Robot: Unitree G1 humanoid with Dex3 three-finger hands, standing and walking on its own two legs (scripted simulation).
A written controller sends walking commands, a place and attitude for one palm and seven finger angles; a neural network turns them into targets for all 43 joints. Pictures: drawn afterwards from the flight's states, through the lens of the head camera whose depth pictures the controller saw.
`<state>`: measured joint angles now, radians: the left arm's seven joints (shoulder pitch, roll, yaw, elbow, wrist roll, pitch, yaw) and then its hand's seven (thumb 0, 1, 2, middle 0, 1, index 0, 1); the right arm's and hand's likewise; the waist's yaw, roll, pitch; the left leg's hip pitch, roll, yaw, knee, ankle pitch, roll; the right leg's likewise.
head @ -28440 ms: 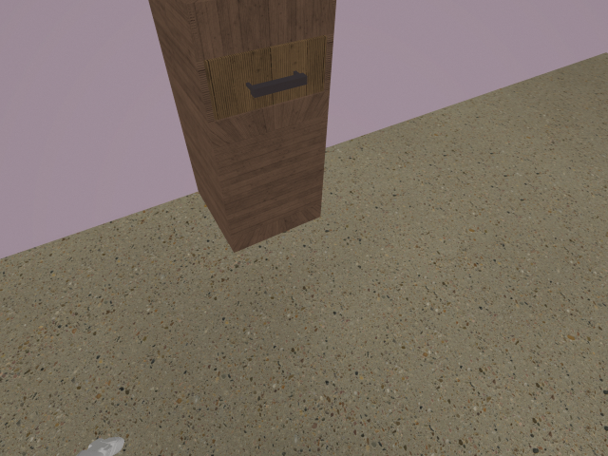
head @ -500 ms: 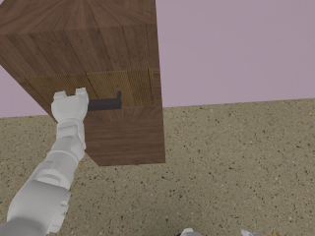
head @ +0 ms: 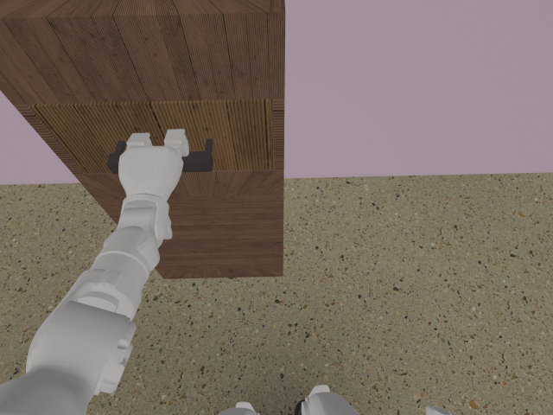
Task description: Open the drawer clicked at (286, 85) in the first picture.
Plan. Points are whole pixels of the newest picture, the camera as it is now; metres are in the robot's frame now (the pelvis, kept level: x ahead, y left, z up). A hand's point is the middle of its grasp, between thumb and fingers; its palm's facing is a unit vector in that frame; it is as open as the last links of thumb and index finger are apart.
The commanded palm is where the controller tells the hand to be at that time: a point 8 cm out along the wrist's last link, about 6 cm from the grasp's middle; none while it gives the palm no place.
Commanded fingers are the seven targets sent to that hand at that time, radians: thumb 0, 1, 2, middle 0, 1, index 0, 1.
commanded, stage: lower the fingers behind the handle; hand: left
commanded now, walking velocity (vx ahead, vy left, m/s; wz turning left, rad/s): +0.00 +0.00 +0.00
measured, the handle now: (163, 153) +0.55 +0.21 +0.00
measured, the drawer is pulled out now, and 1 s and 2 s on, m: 0.00 0.00 0.00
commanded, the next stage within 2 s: lift the fingers back up to retry in 0.72 s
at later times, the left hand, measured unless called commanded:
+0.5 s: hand (161, 187) +0.46 +0.19 +0.01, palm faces +0.05 +0.03 -1.00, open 13.9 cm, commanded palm +0.44 +0.20 +0.03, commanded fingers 0.00 -0.50 0.30 -0.30 -1.20 -0.30 -1.20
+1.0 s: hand (159, 189) +0.46 +0.19 +0.02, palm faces -0.02 +0.00 -1.00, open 14.0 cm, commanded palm +0.43 +0.20 +0.06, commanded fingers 0.00 -0.50 0.30 -0.30 -1.20 -0.30 -1.20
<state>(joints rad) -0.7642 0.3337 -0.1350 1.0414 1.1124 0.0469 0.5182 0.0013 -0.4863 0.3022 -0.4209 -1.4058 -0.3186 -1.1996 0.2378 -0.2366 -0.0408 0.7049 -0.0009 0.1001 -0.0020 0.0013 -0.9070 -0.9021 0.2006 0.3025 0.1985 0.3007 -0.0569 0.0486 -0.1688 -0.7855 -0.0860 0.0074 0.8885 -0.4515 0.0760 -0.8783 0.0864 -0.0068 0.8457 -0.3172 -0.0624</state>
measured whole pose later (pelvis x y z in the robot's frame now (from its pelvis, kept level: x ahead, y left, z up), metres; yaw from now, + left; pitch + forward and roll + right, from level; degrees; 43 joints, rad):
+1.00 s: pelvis -0.02 -0.01 -0.01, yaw +0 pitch +21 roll +0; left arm -0.79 0.43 -0.11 1.00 1.06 -0.01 0.36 0.00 -0.49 0.30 -0.30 -1.35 -0.29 -1.19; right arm 0.33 -0.26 -0.02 0.67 0.02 0.04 -0.04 0.00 -0.91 -0.90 0.20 0.30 0.20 0.30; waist -0.08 0.05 -0.16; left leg -0.87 -0.08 0.02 0.95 -0.45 0.07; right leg -0.96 0.09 -0.01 0.89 -0.30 -0.07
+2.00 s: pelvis +0.03 +0.01 +0.03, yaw +1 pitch +13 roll -1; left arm -0.59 0.37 -0.18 0.77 1.03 0.00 0.27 0.00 -0.49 0.30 -0.32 -1.20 -0.32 -1.20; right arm 0.23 -0.24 -0.05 0.68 0.02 0.14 -0.02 0.00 -0.91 -0.90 0.20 0.30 0.20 0.30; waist 0.00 0.07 -0.12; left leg -0.50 -0.09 -0.02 0.67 -0.39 0.09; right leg -0.59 0.08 0.00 0.64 -0.28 -0.05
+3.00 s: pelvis +0.02 +0.00 +0.02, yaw +0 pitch +14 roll -1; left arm -0.57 0.33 -0.19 0.67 1.09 -0.16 0.33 0.00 -0.49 0.30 -0.33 -1.20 -0.33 -1.20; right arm 0.22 -0.24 -0.05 0.67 -0.01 0.09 -0.06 0.00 -0.91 -0.90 0.20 0.30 0.20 0.30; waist -0.03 0.04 -0.12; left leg -0.54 -0.09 -0.01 0.71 -0.41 0.07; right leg -0.64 0.08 0.00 0.69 -0.29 -0.06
